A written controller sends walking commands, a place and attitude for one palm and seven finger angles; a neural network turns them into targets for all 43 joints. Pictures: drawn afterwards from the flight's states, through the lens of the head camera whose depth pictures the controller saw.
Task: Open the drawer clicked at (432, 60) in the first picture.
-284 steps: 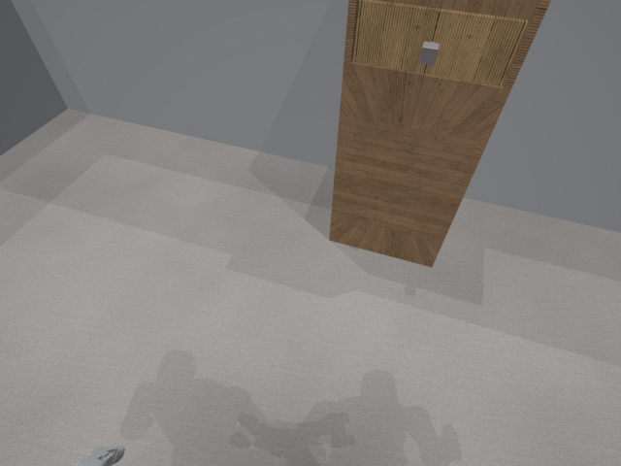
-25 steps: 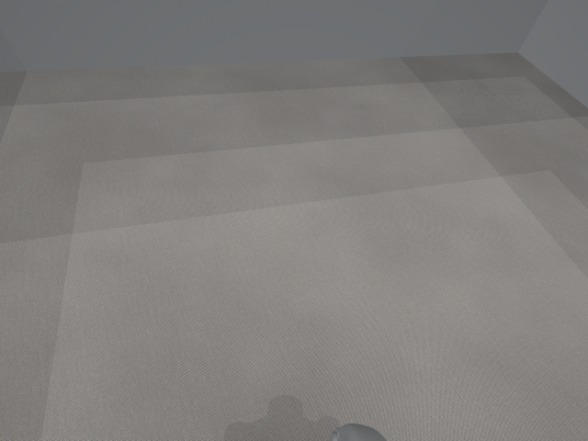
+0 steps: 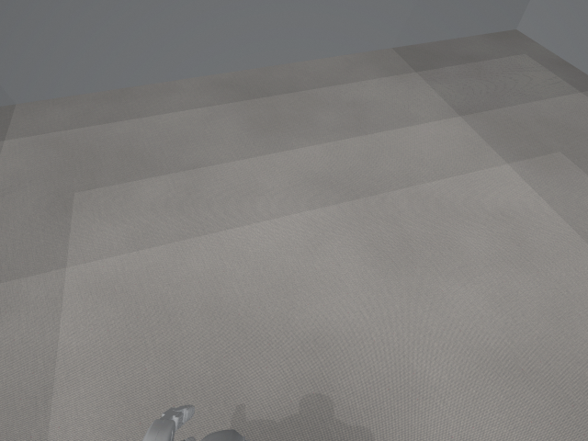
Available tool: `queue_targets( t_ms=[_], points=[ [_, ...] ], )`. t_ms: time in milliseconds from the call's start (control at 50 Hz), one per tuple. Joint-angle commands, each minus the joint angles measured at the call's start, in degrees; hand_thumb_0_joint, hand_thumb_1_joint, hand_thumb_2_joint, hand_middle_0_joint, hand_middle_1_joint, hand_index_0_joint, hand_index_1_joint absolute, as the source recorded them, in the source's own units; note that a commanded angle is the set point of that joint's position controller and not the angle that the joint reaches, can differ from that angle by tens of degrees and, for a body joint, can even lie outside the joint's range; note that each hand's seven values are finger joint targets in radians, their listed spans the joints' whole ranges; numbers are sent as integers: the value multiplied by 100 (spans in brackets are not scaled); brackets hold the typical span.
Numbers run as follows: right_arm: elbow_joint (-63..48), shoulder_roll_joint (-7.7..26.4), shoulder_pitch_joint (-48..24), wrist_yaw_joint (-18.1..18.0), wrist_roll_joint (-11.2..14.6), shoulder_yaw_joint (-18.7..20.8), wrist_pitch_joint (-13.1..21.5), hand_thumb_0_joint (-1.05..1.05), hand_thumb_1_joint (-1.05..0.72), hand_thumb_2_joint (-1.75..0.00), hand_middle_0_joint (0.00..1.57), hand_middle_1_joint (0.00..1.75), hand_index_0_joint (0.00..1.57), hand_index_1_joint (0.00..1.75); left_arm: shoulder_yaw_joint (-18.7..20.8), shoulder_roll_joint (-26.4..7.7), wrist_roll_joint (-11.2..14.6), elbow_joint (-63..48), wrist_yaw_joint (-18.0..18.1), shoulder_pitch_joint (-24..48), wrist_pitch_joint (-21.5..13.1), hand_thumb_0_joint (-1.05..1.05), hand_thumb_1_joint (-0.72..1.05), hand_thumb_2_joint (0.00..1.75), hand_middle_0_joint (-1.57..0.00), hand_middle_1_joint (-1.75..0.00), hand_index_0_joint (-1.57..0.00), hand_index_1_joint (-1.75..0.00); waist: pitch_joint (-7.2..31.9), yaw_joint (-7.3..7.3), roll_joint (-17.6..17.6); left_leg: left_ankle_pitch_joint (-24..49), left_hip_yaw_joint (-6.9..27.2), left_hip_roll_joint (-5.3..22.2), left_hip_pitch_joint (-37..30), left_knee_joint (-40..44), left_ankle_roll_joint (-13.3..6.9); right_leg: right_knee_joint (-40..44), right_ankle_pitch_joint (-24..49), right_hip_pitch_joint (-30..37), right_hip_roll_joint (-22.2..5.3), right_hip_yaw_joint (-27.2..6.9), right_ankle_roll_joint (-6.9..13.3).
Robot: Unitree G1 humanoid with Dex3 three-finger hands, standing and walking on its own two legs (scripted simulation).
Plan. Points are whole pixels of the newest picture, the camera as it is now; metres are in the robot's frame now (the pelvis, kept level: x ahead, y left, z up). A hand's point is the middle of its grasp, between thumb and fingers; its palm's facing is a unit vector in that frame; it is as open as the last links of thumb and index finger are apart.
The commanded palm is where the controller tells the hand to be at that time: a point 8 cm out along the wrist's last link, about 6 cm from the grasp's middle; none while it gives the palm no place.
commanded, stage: turn to face it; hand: left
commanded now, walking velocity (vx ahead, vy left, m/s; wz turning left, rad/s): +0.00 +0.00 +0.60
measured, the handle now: out of the picture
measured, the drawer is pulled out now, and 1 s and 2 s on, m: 0.00 0.00 0.00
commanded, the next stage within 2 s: none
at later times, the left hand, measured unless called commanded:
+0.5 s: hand out of the picture +0.03 +0.24 -0.15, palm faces +0.30 -0.91 -0.27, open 7.4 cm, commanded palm none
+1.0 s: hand out of the picture -0.11 +0.20 -0.19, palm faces +0.60 -0.76 -0.23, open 7.3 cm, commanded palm none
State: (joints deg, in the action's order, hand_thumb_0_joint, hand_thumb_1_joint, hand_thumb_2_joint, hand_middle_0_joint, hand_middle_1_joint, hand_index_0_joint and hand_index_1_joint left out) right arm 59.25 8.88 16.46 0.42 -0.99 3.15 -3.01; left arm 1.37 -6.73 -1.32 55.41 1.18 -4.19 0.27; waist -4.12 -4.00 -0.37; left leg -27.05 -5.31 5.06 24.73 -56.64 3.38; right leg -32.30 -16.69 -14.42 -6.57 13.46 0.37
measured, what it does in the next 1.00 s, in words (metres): steps on the spot, turning left: left foot, then right foot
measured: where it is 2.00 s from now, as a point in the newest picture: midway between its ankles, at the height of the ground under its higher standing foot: outside the picture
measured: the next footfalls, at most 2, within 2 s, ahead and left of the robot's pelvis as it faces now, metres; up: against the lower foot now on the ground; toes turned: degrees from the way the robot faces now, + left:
left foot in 0.12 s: +0.07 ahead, +0.13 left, +0.00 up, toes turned +14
right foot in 0.58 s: +0.08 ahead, -0.13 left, +0.00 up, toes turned +16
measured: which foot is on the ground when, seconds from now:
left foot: up 0.00-0.10, down 0.12-0.56, up 0.58-0.94, down 0.96-1.00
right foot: down 0.00-0.12, up 0.14-0.56, down 0.58-0.96, up 0.98-1.00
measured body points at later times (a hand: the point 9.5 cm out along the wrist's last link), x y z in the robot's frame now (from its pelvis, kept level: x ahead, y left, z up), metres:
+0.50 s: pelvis +0.00 +0.00 +0.00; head +0.04 +0.01 +0.45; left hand +0.02 +0.29 -0.13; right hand +0.14 -0.23 -0.14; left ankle +0.03 +0.12 -0.73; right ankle +0.03 -0.14 -0.70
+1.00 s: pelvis -0.03 +0.00 -0.01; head -0.01 +0.04 +0.44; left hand -0.14 +0.24 -0.17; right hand +0.22 -0.16 -0.13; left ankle -0.08 +0.09 -0.73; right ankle +0.04 -0.14 -0.72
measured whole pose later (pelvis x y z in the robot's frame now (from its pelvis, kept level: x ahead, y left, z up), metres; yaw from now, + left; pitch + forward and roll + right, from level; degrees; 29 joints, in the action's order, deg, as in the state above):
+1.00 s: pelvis -0.03 +0.00 -0.01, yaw +36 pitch +0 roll +1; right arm 51.5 13.7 7.5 2.2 -1.2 4.0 -2.3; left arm 3.8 -14.3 -0.9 52.4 0.5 -13.2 2.8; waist -5.7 0.9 3.9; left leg -17.6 -5.2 0.7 17.9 -36.5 -1.5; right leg -46.8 -27.6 -19.3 -11.8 10.9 -4.6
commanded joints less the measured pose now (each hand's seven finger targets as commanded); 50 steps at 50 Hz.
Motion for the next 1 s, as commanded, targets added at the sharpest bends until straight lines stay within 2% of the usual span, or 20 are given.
queue_targets(
  t_ms=[0, 60, 100, 140, 200, 260, 380, 500, 520, 540, 560, 620, 660, 800, 880, 900, 920, 940, 960, 980],
  points=[
    [-526, 370, 132, 39, 4, 111, 108, 0, -90, -90, 20, 30, 20, 30, 419, -1313, -49, -367, 130, -238, -39, 0, 90, 90, -20, -30, -20, -30, 405, 278, 1125, 276, -107, 99, -106, 864, -20, 852, 1799, 161, -1501, -562, 569],
    [-573, 647, 438, 62, -42, 195, 172, 0, -90, -90, 20, 30, 20, 30, 464, -1255, 34, -485, 89, -363, 51, 0, 90, 90, -20, -30, -20, -30, 648, 107, 292, 1702, -290, -42, -1170, 2398, -103, -282, 993, -263, -1212, -202, 147],
    [-720, 1618, 847, 27, -94, 408, 244, 0, -90, -90, 20, 30, 20, 30, 368, -716, 67, -898, 27, -241, 122, 0, 90, 90, -20, -30, -20, -30, 559, -155, -2226, 3726, 2754, 1981, -1609, 3835, -1187, -2834, -2288, -1950, 12, -261, -513],
    [-699, 1650, 552, -109, -81, 412, 262, 0, -90, -90, 20, 30, 20, 30, 402, -772, 4, -922, 36, 14, 155, 0, 90, 90, -20, -30, -20, -30, 706, -69, -1573, 2396, 2941, 1833, -1393, 4000, -1277, -4015, -1548, -2370, -7, -1251, -435],
    [-1025, 1248, -376, -127, -56, 265, 351, 0, -90, -90, 20, 30, 20, 30, 462, -971, -3, -639, -72, -457, 107, 0, 90, 90, -20, -30, -20, -30, 737, 307, -790, 2548, 1776, 1074, -1346, 3856, -1067, -3806, -450, -2082, -72, -1297, -505],
    [-1029, 1344, -283, -116, -44, 289, 348, 0, -90, -90, 20, 30, 20, 30, 440, -1015, 34, -615, -52, -524, 139, 0, 90, 90, -20, -30, -20, -30, 896, 244, -533, 3031, 1728, 991, -1610, 3804, -1213, -3199, -533, -1776, 42, -1293, -549],
    [-1018, 1548, -258, -64, -48, 380, 235, 0, -90, -90, 20, 30, 20, 30, 384, -1018, 67, -783, -18, -402, 129, 0, 90, 90, -20, -30, -20, -30, 875, 107, -708, 2964, 2120, 934, -1791, 3701, -1359, -2014, -898, -1449, 277, -1265, -551],
    [-1228, 1575, -807, 5, -21, 439, 116, 0, -90, -90, 20, 30, 20, 30, 374, -1149, 101, -696, 23, -1242, 39, 0, 90, 90, -20, -30, -20, -30, 910, 492, -779, 2495, 2263, 447, -637, 3225, -1016, 319, 17, 353, 534, -1077, -407],
    [-1292, 1372, -855, 31, 19, 420, 105, 0, -90, -90, 20, 30, 20, 30, 426, -1358, 64, -674, 55, -1494, -5, 0, 90, 90, -20, -30, -20, -30, 877, 631, -242, 1700, 2014, 109, 72, 2726, -710, 1233, 193, 1060, 112, -1404, -280],
    [-1429, 910, -751, 63, 53, 347, 88, 0, -90, -90, 20, 30, 20, 30, 535, -1952, -52, -749, 101, -1487, -60, 0, 90, 90, -20, -30, -20, -30, 715, 636, 1523, 159, 993, -790, 1318, 1289, -167, 2022, -449, 1488, -1537, -3260, 335],
    [-1516, 1068, -877, 63, -36, 374, 87, 0, -90, -90, 20, 30, 20, 30, 483, -2115, -12, -921, 100, -1196, -12, 0, 90, 90, -20, -30, -20, -30, 574, 628, 1559, -533, 853, -755, 1234, 15, -126, 2097, -333, 552, -2267, -3465, 751],
    [-1217, 1128, -799, 136, -61, 390, -18, 0, -90, -90, 20, 30, 20, 30, 386, -1550, 2, -1034, 98, -424, -71, 0, 90, 90, -20, -30, -20, -30, 91, 240, 986, 347, 832, -356, 1070, -1354, -69, 1708, 489, -69, -1417, -2213, 561],
    [-1106, 1019, -659, 174, -43, 345, -35, 0, -90, -90, 20, 30, 20, 30, 320, -1417, -11, -1016, 87, -483, -106, 0, 90, 90, -20, -30, -20, -30, 146, 226, 1008, 617, 599, -341, 955, -1338, 47, 1456, 1226, 111, -1142, -1522, 477],
    [-1286, 878, -1336, 184, 15, 214, -1, 0, -90, -90, 20, 30, 20, 30, 423, -1766, -59, -723, 71, -1131, -44, 0, 90, 90, -20, -30, -20, -30, 344, 673, 1185, 68, 53, -307, 349, 680, 104, 1102, 2156, 844, -1483, -1070, 645],
    [-1218, 924, -935, 140, 27, 180, 103, 0, -90, -90, 20, 30, 20, 30, 501, -1886, -30, -658, 40, -1095, 15, 0, 90, 90, -20, -30, -20, -30, 732, 538, 1283, 673, -246, -412, -535, 2207, -21, 342, 2729, 974, -1452, -642, 382],
    [-1186, 1062, -734, 143, 18, 213, 136, 0, -90, -90, 20, 30, 20, 30, 497, -1822, 9, -660, 21, -1084, 42, 0, 90, 90, -20, -30, -20, -30, 857, 427, 984, 1271, -129, -384, -1113, 2984, -94, -169, 2509, 709, -1329, -458, 149],
    [-1126, 1493, -380, 127, -5, 330, 201, 0, -90, -90, 20, 30, 20, 30, 490, -1652, 61, -754, -4, -1118, 71, 0, 90, 90, -20, -30, -20, -30, 1164, 215, -2, 2469, 658, 235, -2252, 3437, -377, -1153, 1572, -284, -1041, -265, -192],
    [-1087, 2148, 35, 88, -25, 487, 235, 0, -90, -90, 20, 30, 20, 30, 388, -1221, 80, -1042, -59, -916, 69, 0, 90, 90, -20, -30, -20, -30, 1168, -32, -1823, 4958, 2632, 1790, -3023, 3454, -1166, -2400, -1827, -2021, -262, -220, -643],
    [-850, 2160, 436, 24, 4, 502, 220, 0, -90, -90, 20, 30, 20, 30, 333, -1291, 4, -1132, 14, -413, 151, 0, 90, 90, -20, -30, -20, -30, 1259, -258, -1559, 4917, 2685, 1926, -2711, 3474, -1473, -3144, -2159, -2080, -183, -925, -573],
    [-868, 2048, 253, -45, -9, 478, 220, 0, -90, -90, 20, 30, 20, 30, 370, -1212, 39, -1112, 22, -246, 153, 0, 90, 90, -20, -30, -20, -30, 1090, -168, -1555, 4449, 2535, 1690, -2457, 3467, -1510, -3486, -1820, -2245, -182, -1157, -552]
  ],
)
